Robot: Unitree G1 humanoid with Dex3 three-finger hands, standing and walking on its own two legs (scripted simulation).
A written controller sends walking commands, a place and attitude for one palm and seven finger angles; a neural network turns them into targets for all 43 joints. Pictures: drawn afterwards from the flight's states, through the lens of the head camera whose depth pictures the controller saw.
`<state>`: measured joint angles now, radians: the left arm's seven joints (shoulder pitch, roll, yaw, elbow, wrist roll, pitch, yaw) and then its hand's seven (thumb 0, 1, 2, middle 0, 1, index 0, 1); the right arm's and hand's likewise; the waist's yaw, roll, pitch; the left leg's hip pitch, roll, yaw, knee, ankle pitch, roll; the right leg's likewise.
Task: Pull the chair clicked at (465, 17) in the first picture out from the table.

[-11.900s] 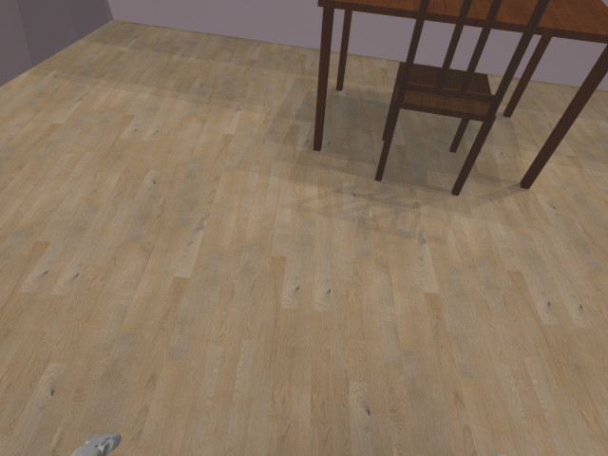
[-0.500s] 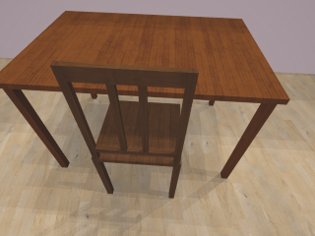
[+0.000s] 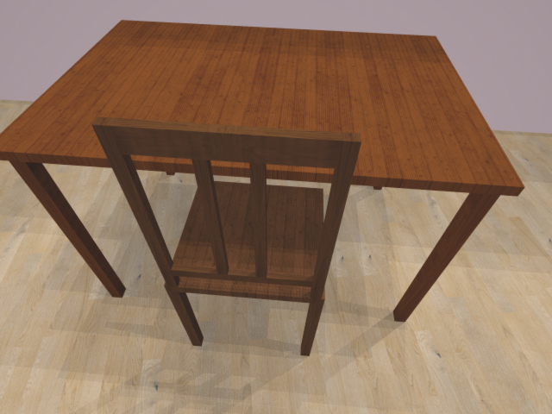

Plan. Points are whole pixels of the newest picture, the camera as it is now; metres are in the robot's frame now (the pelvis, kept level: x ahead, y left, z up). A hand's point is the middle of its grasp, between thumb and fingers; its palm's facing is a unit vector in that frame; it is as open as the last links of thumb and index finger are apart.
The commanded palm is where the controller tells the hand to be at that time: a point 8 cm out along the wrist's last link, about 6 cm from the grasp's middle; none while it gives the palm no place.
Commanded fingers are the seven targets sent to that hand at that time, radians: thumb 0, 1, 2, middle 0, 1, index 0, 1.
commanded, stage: look again from close up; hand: left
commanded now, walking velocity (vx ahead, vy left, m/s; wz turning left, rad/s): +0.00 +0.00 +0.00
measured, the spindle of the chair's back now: (213, 224) +0.47 +0.16 -0.06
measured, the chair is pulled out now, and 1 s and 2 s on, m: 0.00 0.00 0.00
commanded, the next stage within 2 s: raise the hand toward the chair's back in 0.48 s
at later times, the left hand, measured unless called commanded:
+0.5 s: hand out of the picture +0.00 +0.16 -0.17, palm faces +0.02 -0.98 -0.19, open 7.4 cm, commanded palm none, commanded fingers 0.00 0.90 0.90 -0.20 -0.30 -0.20 -0.30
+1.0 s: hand (191, 403) +0.15 +0.14 -0.07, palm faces -0.06 -1.00 +0.04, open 9.2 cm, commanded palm +0.12 +0.21 -0.06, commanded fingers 0.00 0.39 0.68 -0.15 -0.22 -0.15 -0.22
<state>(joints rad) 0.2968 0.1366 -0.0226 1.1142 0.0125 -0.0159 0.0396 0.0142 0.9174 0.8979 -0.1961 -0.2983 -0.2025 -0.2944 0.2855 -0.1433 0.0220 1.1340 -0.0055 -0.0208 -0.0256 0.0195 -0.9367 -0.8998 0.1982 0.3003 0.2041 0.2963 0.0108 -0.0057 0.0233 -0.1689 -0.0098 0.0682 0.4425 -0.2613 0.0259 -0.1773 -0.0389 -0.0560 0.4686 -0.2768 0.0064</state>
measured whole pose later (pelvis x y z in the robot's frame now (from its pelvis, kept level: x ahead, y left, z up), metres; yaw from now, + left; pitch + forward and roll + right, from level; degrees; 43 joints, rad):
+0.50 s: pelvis +0.01 -0.01 +0.00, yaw +0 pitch -1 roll +1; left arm 0.30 0.15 -0.02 1.12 0.01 -0.02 0.04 0.01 0.91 0.90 -0.20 -0.30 -0.20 -0.29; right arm 0.27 -0.15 0.02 1.14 0.00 -0.02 -0.03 0.01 -0.93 -0.90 0.20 0.30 0.20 0.30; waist 0.01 -0.01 0.03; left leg -0.13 0.00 0.07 0.40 -0.25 0.01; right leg -0.15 -0.03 -0.06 0.44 -0.27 0.00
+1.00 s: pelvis -0.04 -0.02 -0.08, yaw +1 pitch +13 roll +1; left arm 0.35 0.15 0.11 0.25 -0.21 -0.56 -0.34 0.01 0.62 0.77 -0.17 -0.25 -0.18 -0.25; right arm 0.13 -0.29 -0.06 0.52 0.01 -0.29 0.03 0.01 -0.91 -0.90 0.20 0.30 0.20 0.30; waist 0.00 -0.07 -0.14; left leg -0.82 0.03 0.05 1.07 -0.47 -0.01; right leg -0.83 -0.04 -0.07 1.10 -0.49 -0.04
